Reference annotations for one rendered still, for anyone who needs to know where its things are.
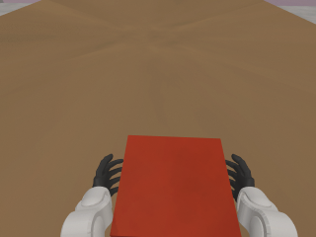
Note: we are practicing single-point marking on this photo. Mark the robot left forearm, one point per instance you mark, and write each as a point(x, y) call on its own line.
point(92, 215)

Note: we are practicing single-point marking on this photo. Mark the right robot hand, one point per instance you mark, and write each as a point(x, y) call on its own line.
point(242, 175)

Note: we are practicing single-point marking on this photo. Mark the robot right forearm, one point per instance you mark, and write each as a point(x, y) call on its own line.
point(261, 217)

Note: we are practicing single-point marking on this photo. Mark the left robot hand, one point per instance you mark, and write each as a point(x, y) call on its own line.
point(103, 174)

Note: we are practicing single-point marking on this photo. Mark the carton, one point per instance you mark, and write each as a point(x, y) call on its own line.
point(173, 186)

